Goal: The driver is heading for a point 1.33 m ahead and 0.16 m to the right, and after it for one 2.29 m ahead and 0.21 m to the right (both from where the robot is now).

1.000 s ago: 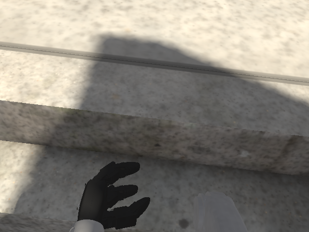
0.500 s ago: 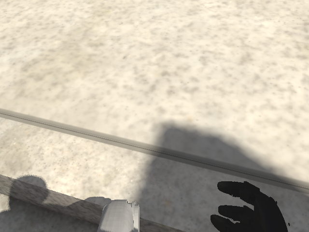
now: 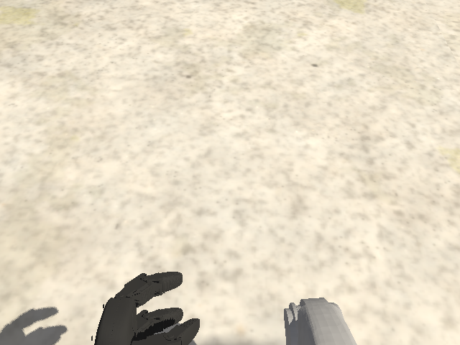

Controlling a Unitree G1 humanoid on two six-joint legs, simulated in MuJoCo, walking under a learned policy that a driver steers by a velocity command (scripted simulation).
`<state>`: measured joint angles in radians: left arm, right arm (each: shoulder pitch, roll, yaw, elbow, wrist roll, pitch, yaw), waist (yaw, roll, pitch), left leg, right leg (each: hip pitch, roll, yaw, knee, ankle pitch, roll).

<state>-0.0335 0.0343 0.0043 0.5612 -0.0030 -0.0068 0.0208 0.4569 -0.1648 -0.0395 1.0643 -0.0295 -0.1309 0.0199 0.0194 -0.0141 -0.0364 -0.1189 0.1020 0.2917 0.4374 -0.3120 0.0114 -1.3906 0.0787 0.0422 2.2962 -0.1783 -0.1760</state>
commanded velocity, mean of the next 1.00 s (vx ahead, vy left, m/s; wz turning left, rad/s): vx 0.16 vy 0.00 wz -0.28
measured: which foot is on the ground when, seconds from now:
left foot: down 0.00-0.16, up 0.18-0.80, down 0.82-1.00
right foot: up 0.00-0.14, down 0.16-0.84, up 0.86-1.00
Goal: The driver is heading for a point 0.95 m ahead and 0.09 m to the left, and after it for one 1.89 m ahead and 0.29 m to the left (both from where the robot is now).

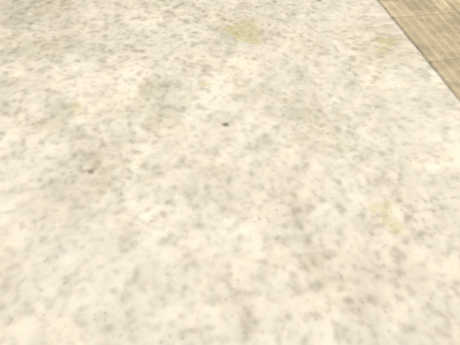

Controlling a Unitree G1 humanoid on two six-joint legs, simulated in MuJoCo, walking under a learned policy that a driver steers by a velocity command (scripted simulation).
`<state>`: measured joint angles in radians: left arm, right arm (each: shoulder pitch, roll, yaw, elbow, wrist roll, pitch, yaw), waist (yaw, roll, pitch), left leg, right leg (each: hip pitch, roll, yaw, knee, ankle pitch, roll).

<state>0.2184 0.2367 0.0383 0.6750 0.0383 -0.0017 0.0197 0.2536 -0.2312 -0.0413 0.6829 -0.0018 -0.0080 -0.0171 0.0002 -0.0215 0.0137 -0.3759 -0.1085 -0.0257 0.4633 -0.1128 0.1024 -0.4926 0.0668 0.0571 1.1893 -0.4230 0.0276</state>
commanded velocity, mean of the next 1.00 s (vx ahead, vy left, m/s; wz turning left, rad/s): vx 0.23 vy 0.00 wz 0.18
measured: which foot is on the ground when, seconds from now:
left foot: down 0.00-0.32, up 0.34-0.68, down 0.70-1.00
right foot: up 0.00-0.30, down 0.32-0.70, up 0.72-1.00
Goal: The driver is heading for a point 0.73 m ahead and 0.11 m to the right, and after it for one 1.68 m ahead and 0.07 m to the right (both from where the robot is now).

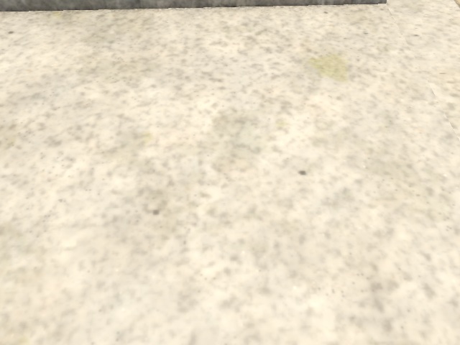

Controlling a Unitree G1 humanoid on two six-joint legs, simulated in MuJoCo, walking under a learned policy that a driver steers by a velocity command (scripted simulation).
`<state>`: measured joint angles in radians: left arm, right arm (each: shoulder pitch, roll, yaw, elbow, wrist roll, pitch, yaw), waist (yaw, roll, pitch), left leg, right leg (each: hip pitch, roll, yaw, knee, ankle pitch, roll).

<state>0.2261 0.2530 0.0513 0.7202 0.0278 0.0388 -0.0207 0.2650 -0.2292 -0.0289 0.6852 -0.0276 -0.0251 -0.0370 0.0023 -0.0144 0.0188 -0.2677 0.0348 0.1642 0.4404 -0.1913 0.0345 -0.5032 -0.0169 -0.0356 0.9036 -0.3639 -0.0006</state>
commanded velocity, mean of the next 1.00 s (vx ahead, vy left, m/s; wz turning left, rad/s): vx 0.40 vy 0.00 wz -0.34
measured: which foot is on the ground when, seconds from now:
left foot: down 0.00-0.10, up 0.12-0.56, down 0.58-1.00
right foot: up 0.00-0.10, down 0.12-0.58, up 0.60-1.00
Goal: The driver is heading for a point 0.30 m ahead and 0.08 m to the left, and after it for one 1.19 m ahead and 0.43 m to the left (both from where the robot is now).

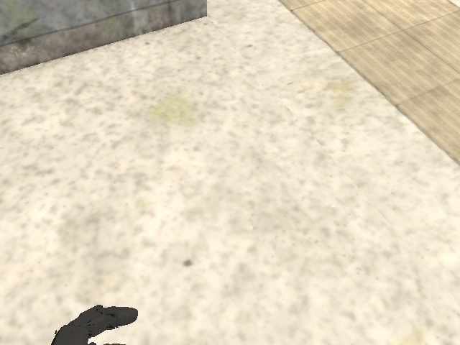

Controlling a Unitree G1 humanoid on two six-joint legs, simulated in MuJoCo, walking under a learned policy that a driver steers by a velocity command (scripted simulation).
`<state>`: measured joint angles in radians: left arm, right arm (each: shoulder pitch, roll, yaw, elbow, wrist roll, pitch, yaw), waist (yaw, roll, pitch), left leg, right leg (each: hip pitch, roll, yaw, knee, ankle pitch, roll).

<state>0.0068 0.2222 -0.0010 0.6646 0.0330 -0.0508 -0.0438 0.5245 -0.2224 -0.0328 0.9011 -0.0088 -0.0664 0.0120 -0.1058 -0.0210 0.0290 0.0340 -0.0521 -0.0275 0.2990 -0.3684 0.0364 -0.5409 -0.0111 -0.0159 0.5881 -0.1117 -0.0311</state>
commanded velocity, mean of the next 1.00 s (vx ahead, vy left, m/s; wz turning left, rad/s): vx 0.42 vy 0.00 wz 0.52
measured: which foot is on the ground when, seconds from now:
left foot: down 0.00-0.04, up 0.06-0.52, down 0.54-1.00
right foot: up 0.00-0.02, down 0.04-0.54, up 0.56-1.00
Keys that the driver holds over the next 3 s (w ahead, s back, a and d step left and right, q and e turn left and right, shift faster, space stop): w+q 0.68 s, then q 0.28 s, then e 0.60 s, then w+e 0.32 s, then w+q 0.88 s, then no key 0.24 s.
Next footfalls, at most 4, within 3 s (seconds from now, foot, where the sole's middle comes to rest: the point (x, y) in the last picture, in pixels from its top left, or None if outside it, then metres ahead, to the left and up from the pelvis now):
0.04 right None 0.18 -0.10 -0.77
0.54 left None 0.42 0.16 -0.77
1.06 right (162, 270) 0.70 0.16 -0.77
1.50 left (125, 328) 0.54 0.27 -0.77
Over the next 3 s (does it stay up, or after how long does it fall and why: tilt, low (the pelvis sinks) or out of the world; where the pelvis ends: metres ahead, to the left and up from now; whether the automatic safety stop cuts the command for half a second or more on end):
stays up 1.14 0.30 -0.01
